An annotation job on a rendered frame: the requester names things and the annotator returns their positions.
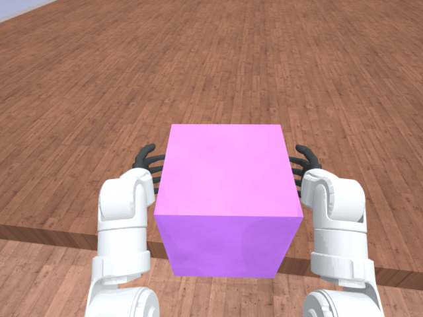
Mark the left robot forearm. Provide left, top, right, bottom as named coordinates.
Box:
left=85, top=168, right=155, bottom=317

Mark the right robot forearm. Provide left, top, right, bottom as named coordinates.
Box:
left=301, top=168, right=385, bottom=317

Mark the left robot upper arm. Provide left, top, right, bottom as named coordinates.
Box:
left=86, top=287, right=159, bottom=317

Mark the right robot upper arm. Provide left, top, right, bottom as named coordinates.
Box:
left=303, top=289, right=383, bottom=317

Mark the carton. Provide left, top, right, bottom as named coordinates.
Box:
left=153, top=124, right=303, bottom=278

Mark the left robot hand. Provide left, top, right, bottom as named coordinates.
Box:
left=132, top=143, right=165, bottom=194

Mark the right robot hand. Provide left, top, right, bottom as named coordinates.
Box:
left=289, top=145, right=322, bottom=197

